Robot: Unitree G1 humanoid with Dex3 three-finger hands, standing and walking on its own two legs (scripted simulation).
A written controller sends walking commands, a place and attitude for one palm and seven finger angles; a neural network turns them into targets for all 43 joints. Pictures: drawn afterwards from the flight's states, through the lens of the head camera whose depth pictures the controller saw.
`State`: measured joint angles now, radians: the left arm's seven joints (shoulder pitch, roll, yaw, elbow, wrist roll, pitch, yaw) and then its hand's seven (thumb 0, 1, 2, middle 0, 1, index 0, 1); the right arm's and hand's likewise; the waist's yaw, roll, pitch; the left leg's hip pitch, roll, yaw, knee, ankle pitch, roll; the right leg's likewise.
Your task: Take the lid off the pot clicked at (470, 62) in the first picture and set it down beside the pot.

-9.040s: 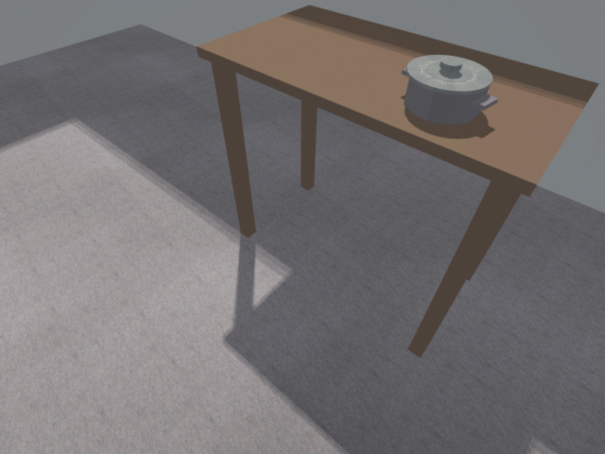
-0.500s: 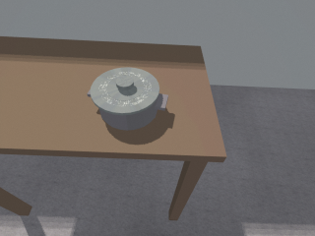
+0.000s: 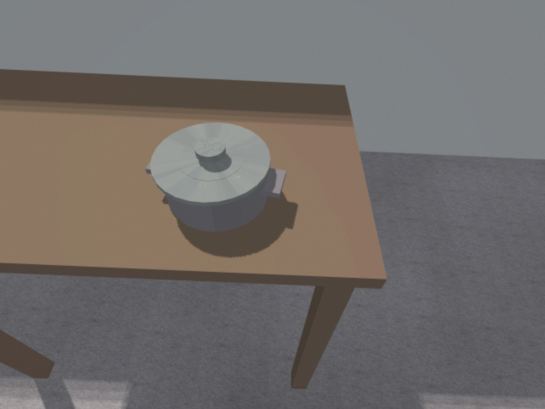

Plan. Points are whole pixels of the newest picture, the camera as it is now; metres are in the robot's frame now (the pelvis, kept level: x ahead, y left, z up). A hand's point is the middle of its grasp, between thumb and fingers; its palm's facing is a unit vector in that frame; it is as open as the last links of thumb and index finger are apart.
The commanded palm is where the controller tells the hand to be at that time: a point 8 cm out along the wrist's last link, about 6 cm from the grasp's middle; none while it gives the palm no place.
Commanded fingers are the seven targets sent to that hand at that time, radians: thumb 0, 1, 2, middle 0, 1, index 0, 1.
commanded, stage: shuffle to correct the standing spot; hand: left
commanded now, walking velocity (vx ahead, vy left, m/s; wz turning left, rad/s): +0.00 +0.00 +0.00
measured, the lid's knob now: (210, 149) +0.44 +0.13 +0.15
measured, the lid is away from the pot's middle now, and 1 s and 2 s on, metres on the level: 0.00 0.00 0.00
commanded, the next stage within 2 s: come to a stop and stand still in 0.14 s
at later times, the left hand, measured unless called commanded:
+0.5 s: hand out of the picture -0.01 +0.16 -0.17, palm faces +0.03 -0.98 -0.20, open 7.4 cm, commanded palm none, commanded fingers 0.00 0.90 0.90 -0.20 -0.30 -0.20 -0.30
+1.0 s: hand out of the picture +0.01 +0.21 -0.19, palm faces +0.04 -0.98 -0.21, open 7.4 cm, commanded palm none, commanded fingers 0.00 0.90 0.90 -0.20 -0.30 -0.20 -0.30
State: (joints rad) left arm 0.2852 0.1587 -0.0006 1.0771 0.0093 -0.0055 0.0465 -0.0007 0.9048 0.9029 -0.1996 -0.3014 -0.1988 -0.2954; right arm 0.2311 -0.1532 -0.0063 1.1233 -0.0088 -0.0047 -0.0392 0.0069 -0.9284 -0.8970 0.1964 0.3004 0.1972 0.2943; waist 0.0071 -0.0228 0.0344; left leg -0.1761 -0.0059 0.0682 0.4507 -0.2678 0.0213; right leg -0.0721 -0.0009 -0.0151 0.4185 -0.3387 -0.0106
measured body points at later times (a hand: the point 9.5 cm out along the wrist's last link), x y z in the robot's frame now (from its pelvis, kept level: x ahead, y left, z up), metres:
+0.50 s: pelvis -0.03 -0.02 +0.00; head -0.03 -0.01 +0.45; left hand -0.01 +0.21 -0.16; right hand -0.01 -0.25 -0.16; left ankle -0.02 +0.10 -0.74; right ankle -0.07 -0.11 -0.74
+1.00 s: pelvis -0.01 +0.03 -0.01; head +0.01 +0.04 +0.44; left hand +0.01 +0.26 -0.17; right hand +0.02 -0.20 -0.16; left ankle -0.02 +0.10 -0.74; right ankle -0.07 -0.11 -0.74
